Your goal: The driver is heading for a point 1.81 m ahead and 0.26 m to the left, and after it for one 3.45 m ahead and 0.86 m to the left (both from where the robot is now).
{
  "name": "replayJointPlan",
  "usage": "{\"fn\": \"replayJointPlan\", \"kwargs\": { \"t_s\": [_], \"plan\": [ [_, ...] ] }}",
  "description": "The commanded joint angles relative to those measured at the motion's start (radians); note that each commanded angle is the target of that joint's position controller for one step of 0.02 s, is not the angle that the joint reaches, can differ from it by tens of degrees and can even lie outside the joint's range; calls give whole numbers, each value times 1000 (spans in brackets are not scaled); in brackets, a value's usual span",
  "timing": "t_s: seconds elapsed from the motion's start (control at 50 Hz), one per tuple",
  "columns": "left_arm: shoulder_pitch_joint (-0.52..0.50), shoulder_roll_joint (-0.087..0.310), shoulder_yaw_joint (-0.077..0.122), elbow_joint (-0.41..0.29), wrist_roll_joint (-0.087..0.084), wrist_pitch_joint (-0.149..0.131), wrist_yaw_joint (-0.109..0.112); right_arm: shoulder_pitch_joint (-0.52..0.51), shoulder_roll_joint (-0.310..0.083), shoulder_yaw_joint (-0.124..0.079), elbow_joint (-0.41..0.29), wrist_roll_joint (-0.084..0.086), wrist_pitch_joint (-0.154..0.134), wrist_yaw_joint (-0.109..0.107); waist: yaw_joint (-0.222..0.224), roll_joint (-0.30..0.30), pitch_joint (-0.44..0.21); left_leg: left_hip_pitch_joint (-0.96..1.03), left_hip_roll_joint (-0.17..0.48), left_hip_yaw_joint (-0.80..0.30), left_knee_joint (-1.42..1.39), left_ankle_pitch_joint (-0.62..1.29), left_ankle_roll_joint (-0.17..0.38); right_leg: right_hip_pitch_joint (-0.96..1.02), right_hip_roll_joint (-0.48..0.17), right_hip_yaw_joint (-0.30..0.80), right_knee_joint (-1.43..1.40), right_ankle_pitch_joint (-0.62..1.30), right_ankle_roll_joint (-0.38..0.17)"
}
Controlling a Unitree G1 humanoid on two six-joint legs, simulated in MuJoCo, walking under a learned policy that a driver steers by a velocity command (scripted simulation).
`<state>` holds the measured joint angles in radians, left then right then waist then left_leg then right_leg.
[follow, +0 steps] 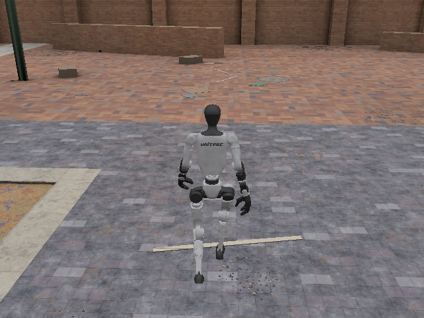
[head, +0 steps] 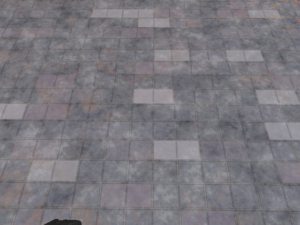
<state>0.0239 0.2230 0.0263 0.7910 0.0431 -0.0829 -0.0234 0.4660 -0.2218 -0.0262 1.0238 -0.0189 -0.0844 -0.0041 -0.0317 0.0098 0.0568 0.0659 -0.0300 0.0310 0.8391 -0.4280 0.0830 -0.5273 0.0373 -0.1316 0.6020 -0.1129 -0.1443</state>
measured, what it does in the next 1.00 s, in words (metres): walks ahead: left foot, then right foot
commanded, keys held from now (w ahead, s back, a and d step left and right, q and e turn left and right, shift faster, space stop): w+shift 1.00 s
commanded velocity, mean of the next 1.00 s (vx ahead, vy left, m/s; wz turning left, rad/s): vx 1.00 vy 0.00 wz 0.00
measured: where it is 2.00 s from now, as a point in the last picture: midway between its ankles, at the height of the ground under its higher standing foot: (139, 16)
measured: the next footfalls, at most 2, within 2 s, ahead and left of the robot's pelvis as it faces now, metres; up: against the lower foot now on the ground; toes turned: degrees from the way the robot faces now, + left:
left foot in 0.42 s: +0.63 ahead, +0.10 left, +0.00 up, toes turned +3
right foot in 0.88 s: +1.09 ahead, -0.07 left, +0.00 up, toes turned -4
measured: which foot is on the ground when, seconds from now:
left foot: up 0.00-0.40, down 0.42-0.90, up 0.92-1.00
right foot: down 0.00-0.44, up 0.46-0.86, down 0.88-1.00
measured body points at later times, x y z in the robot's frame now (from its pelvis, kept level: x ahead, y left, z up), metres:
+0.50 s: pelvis +0.49 +0.03 +0.01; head +0.52 +0.03 +0.45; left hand +0.46 +0.30 -0.13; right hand +0.65 -0.23 -0.10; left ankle +0.59 +0.09 -0.71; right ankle +0.24 -0.08 -0.59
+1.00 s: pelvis +0.98 +0.00 +0.01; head +1.01 +0.00 +0.46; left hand +1.09 +0.27 -0.11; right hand +1.00 -0.27 -0.12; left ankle +0.80 +0.12 -0.58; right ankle +1.05 -0.06 -0.71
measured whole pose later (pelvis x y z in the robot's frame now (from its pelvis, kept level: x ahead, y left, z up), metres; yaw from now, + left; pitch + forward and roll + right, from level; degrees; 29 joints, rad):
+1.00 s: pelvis +0.98 +0.00 +0.01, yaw -1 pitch +0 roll -1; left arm 0.20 0.28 0.04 0.86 0.04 -0.08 -0.02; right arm 0.34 -0.26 -0.03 0.93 -0.01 -0.10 0.00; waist -0.01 0.01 0.04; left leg -0.27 -0.01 -0.04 1.32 -0.30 0.11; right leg -0.38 0.08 -0.11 0.55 -0.18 -0.11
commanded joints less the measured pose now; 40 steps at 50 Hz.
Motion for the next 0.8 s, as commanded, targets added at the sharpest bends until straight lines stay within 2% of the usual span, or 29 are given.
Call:
{"fn": "replayJointPlan", "kwargs": {
  "t_s": [0.02, 0.04, 0.06, 0.1, 0.14, 0.18, 0.2, 0.22, 0.24, 0.26, 0.3, 0.32, 0.36, 0.38, 0.4, 0.42, 0.44, 0.46, 0.48, 0.5, 0.52, 0.56, 0.58, 0.62, 0.66, 0.7, 0.74, 0.76, 0.8],
  "plan": [
    [370, 213, 85, 94, -1, 2, 2, -99, -120, -22, -157, 35, -42, 5, 137, -105, -221, -822, 38, -128, 662, 118, 60, 833, -364, 788, -345, -503, -160],
    [325, 146, 70, 98, -5, -7, -3, -144, -115, -17, -170, 27, -45, 7, 110, -4, -134, -792, 78, -121, 596, 182, 61, 668, -340, 655, -371, -381, -138],
    [298, 109, 60, 108, -1, -14, -1, -159, -96, -13, -171, 14, -36, 14, 68, 27, -77, -744, 109, -126, 543, 194, 56, 536, -296, 553, -398, -312, -106],
    [299, 61, 37, 139, -13, -27, 9, -133, -51, 0, -180, -17, -1, 37, -6, -16, -26, -671, 147, -124, 466, 196, 23, 361, -231, 425, -456, -293, -65],
    [327, 86, 38, 156, -32, -45, 8, -209, -43, 7, -217, -28, 18, 53, -16, -31, 43, -738, 181, -89, 393, 226, -9, 298, -207, 352, -517, -242, -66],
    [362, 109, 40, 158, -35, -56, -1, -347, -64, 13, -274, -27, 20, 58, 8, -25, 99, -788, 191, -30, 237, 338, -28, 269, -166, 265, -572, -105, -67],
    [388, 101, 38, 162, -40, -59, -5, -400, -70, 15, -290, -25, 17, 60, 25, -8, 110, -780, 179, 4, 145, 408, -32, 277, -128, 206, -574, 10, -54],
    [386, 120, 41, 158, -41, -65, -5, -440, -57, 25, -315, -23, 11, 64, 26, -39, 113, -717, 179, 11, 18, 487, -33, 243, -129, 189, -586, 64, -55],
    [398, 122, 40, 161, -48, -70, -3, -482, -62, 29, -326, -14, 6, 70, 38, -24, 122, -651, 163, 37, -82, 566, -27, 236, -123, 162, -616, 134, -45],
    [434, 134, 40, 170, -56, -76, -1, -523, -61, 32, -336, -8, 4, 74, 57, -16, 122, -603, 140, 68, -156, 629, -14, 266, -142, 156, -656, 218, -39],
    [467, 166, 41, 184, -54, -75, 5, -557, -76, 32, -349, 0, 3, 68, 66, -32, 119, -596, 110, 80, -258, 671, 11, 427, -170, 126, -660, 401, -26],
    [481, 174, 40, 191, -52, -71, 8, -562, -92, 28, -349, -4, 1, 63, 69, -30, 99, -600, 82, 101, -291, 648, 24, 529, -173, 105, -623, 565, -14],
    [490, 216, 44, 196, -31, -54, 22, -509, -125, 14, -342, -12, 0, 48, 30, -98, 6, -532, 1, 125, -300, 500, 48, 686, -205, 90, -453, 979, 5],
    [481, 241, 50, 199, -14, -39, 34, -401, -158, 0, -319, -12, 1, 37, -32, -133, -71, -429, -30, 106, -297, 415, 65, 724, -225, 90, -296, 1105, 13],
    [455, 259, 56, 198, 0, -21, 45, -210, -196, -19, -260, -9, 4, 22, -120, -152, -169, -256, -48, 90, -289, 333, 80, 704, -233, 85, -68, 1123, 18],
    [408, 252, 57, 186, 5, -10, 50, 4, -234, -40, -196, -15, 8, 5, -226, -138, -253, -33, 6, 43, -302, 286, 101, 575, -201, 71, 229, 959, 23],
    [444, 132, 32, 147, -10, -15, 35, 117, -325, -68, -172, -40, 10, -13, -194, 50, -362, 233, 242, -240, -276, 11, 137, 270, -94, 76, 633, 381, 23],
    [565, 58, 16, 124, -69, -37, 12, 67, -351, -82, -170, -43, 12, 6, -65, 323, -498, 417, 431, -848, -502, -161, 248, -60, 71, 209, 926, -342, 48],
    [436, 133, 25, 104, -59, -40, 25, -45, -272, -78, -182, -28, 10, 21, -67, 132, -351, 327, 373, -781, -561, -162, 217, -182, -19, 248, 935, -254, 16],
    [323, 138, 24, 79, -53, -43, 25, -98, -199, -62, -175, -20, -1, 25, -60, 13, -195, 148, 345, -596, -572, -24, 198, -200, -62, 227, 872, -165, 18],
    [288, 116, 17, 70, -41, -40, 20, -121, -150, -52, -160, -26, -9, 27, -25, -61, -117, 4, 305, -485, -598, 69, 173, -163, -98, 226, 798, -145, 19],
    [301, 69, 3, 54, -7, -8, -3, -120, -96, -29, -126, -18, -21, 17, 51, -14, -57, -198, 241, -354, -655, 98, 135, -74, -138, 232, 710, -138, 40],
    [285, 56, -2, 44, -2, 5, -12, -105, -90, -26, -111, -8, -30, 15, 63, 9, -23, -239, 222, -317, -687, 105, 131, -84, -154, 224, 676, -144, 54],
    [184, 59, -9, -2, 4, 18, -26, -78, -112, -29, -98, 8, -45, 17, 64, 16, 47, -282, 194, -237, -754, 164, 126, -165, -184, 180, 581, -94, 79],
    [50, 70, -17, -55, 1, 15, -32, -33, -116, -27, -90, 14, -53, 25, 34, 6, 93, -290, 136, -132, -790, 374, 108, -193, -180, 105, 413, 38, 89],
    [-37, 56, -35, -92, -5, 3, -42, -23, -126, -28, -90, 22, -61, 28, 25, 5, 107, -330, 103, -57, -810, 541, 93, -83, -158, 57, 184, 194, 88],
    [-103, 49, -43, -107, -22, 0, -47, 42, -153, -29, -72, 34, -69, 23, -11, 9, 97, -261, 126, -45, -865, 730, 70, 4, -109, 0, 53, 313, 68],
    [-116, 61, -44, -117, -25, -2, -42, 54, -169, -31, -64, 31, -70, 19, -6, 23, 103, -188, 148, -31, -860, 831, 66, 8, -104, 6, 2, 337, 54],
    [-106, 99, -34, -116, -15, -4, -30, 55, -205, -34, -56, 23, -62, 10, 12, 45, 50, -9, 172, 0, -781, 1128, 49, 35, -47, -13, -61, 281, 24]
  ]
}}
Velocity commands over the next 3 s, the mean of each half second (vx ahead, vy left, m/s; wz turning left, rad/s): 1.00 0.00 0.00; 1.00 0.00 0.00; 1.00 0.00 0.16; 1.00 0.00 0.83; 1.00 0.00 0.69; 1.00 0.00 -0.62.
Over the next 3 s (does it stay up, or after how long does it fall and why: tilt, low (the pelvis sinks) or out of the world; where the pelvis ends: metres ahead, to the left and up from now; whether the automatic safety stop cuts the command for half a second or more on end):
stays up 2.68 0.68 0.03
